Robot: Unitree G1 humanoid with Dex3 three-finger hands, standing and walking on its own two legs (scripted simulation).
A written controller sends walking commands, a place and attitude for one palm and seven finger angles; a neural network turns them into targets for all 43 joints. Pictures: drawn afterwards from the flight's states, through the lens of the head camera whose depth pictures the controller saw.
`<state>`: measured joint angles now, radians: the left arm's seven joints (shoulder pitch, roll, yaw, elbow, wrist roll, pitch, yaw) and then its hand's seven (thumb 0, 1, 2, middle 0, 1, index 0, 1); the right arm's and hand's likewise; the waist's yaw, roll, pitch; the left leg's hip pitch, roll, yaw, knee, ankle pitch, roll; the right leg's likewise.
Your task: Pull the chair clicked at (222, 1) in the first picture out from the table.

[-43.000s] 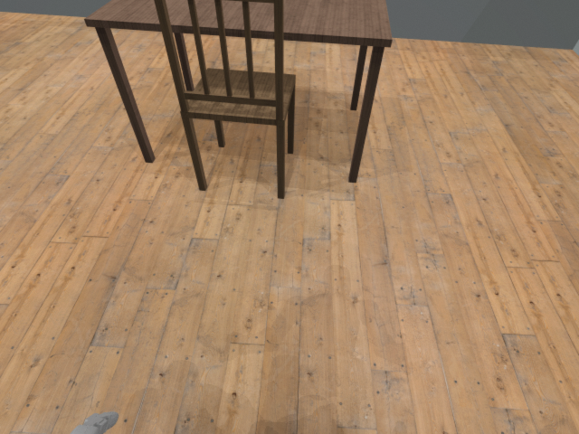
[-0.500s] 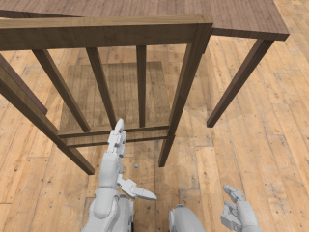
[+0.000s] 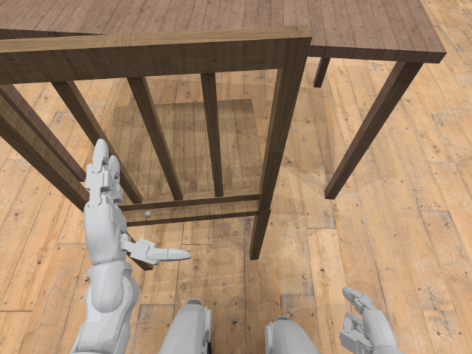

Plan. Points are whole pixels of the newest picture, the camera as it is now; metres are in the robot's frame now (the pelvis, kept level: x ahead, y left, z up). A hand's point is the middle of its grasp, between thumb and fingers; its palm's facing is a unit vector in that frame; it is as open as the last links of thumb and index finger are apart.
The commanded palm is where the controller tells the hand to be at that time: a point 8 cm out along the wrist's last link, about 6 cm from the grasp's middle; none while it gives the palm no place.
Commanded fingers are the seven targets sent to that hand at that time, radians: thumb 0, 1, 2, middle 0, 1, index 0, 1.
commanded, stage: aim the fingers beside a spindle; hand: left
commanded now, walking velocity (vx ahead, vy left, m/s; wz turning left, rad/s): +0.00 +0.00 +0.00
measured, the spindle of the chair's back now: (162, 152) +0.44 +0.15 +0.06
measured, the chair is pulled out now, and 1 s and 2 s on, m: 0.15 0.15 0.15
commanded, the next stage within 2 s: push the fingers through the gap in 0.78 s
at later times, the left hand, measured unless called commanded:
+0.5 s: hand (183, 245) +0.29 +0.10 +0.02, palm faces +0.03 -1.00 +0.06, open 17.0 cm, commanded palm +0.27 +0.15 +0.02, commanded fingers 0.00 -0.50 0.30 -0.06 -0.08 -0.06 -0.08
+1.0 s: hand (215, 251) +0.29 +0.05 -0.01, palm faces -0.07 -1.00 +0.06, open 16.9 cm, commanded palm +0.28 +0.14 +0.02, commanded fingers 0.00 -0.50 0.30 -0.06 -0.08 -0.06 -0.08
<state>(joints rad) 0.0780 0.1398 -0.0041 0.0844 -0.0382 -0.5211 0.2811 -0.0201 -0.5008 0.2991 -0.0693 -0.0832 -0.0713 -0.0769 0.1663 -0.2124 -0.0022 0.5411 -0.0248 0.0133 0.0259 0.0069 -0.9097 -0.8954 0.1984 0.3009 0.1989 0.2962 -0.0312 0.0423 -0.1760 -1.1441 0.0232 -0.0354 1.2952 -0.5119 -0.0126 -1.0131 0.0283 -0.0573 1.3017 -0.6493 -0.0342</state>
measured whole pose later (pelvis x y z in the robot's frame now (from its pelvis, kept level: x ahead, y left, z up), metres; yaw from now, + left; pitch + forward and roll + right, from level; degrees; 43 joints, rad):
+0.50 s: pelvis +0.01 +0.00 +0.01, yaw +1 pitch +20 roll -2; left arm 0.13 0.04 -0.12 0.24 -0.13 -0.39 0.07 -0.01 -0.50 0.30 -0.04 -0.08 -0.05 -0.07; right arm 0.21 -0.24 0.01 0.53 0.02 0.01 0.02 0.01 -0.91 -0.90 0.20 0.30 0.20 0.30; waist -0.01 0.07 -0.18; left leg -1.09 0.01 -0.04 1.24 -0.50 0.00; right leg -0.96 0.01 -0.06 1.24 -0.63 -0.02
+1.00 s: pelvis +0.00 +0.00 +0.00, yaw -1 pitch +23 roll -2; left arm 0.09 0.01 -0.21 0.28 0.01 -0.45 0.18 -0.02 -0.50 0.30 -0.06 -0.08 -0.06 -0.08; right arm 0.17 -0.20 0.01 0.51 -0.03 -0.02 0.01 0.01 -0.91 -0.89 0.20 0.30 0.20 0.30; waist -0.07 0.00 -0.18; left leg -1.19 0.02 -0.02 1.31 -0.52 0.00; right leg -1.06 0.03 -0.05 1.32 -0.65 -0.03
